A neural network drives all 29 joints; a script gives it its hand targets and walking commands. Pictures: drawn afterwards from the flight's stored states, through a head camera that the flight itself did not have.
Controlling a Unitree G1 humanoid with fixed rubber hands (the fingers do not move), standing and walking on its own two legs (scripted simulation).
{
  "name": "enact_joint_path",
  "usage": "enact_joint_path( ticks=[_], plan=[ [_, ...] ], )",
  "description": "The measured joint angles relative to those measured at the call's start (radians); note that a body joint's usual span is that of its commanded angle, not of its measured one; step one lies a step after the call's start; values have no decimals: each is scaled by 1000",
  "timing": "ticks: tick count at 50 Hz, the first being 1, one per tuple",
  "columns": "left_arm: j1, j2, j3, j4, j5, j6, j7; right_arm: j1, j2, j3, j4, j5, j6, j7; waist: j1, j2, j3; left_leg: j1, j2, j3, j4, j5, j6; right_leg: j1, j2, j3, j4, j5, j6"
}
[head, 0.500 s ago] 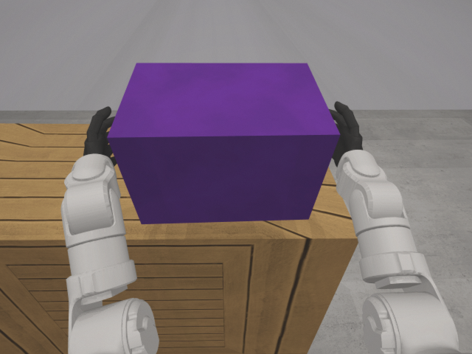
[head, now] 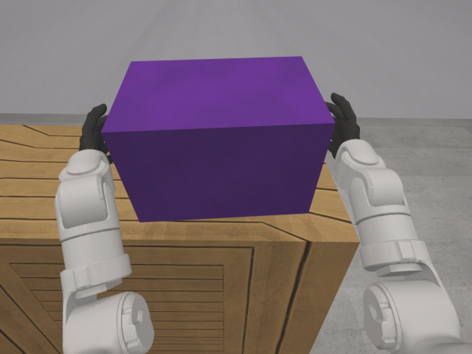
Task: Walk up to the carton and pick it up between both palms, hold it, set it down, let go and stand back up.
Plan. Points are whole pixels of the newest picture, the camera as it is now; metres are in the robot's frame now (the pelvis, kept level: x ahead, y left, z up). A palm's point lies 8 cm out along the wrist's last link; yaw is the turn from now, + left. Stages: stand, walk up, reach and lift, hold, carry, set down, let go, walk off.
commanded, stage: hold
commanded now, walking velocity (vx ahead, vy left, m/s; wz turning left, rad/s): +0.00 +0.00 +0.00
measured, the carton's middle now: (221, 138) +0.42 +0.02 +0.22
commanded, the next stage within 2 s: none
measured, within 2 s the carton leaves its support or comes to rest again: neither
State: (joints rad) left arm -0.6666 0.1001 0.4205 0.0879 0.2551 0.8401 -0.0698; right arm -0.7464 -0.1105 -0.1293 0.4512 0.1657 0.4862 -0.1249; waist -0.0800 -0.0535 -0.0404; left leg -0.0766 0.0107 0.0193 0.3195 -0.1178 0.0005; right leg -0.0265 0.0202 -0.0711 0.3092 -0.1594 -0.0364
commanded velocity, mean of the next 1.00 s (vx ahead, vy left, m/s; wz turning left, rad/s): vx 0.00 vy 0.00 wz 0.00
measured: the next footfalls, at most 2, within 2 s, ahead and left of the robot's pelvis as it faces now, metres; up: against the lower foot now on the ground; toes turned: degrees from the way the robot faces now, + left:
none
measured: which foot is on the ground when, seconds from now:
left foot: down 0.00-1.00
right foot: down 0.00-1.00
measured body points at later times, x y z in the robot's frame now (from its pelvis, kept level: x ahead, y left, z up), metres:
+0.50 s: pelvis +0.00 +0.00 +0.00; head -0.07 +0.03 +0.45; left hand +0.37 +0.22 +0.24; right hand +0.38 -0.18 +0.25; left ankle +0.05 +0.12 -0.75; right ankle +0.02 -0.09 -0.75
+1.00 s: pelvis +0.00 +0.00 +0.00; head -0.07 +0.02 +0.45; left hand +0.37 +0.22 +0.24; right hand +0.38 -0.17 +0.25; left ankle +0.05 +0.12 -0.75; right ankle +0.02 -0.09 -0.75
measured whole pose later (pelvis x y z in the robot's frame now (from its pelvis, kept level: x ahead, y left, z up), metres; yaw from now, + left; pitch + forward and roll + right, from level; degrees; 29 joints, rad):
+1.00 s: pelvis +0.00 +0.00 +0.00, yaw +0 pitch -6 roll +0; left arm -0.67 0.11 0.41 0.08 0.24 0.88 -0.06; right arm -0.79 -0.15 -0.11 0.46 0.22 0.55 -0.13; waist -0.08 -0.04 -0.07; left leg -0.10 0.01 0.01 0.32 -0.12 0.00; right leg -0.04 0.03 -0.07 0.29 -0.15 -0.04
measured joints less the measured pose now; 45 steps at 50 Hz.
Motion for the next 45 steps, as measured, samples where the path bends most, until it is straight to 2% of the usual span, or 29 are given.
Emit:
enact_joint_path(
  ticks=[20,45],
  plan=[
    [-10,1,-13,-6,-11,32,16,-33,-40,15,21,38,32,12,-2,11,-18,-17,-1,6,2,-1,7,-12,0,9,-12,10,6],
    [-3,8,-10,-13,-17,42,11,-42,-40,23,9,51,60,-5,-5,10,-29,-27,0,-7,0,2,1,-18,4,3,-17,10,1]
  ],
)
